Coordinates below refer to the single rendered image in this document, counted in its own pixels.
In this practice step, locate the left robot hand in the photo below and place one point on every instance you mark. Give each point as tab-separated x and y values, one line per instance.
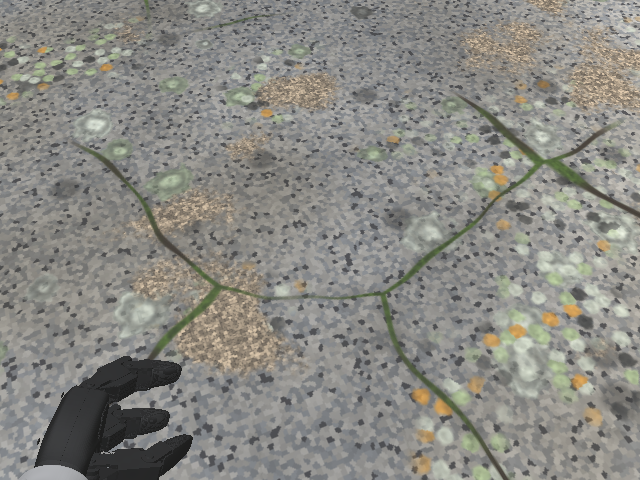
84	425

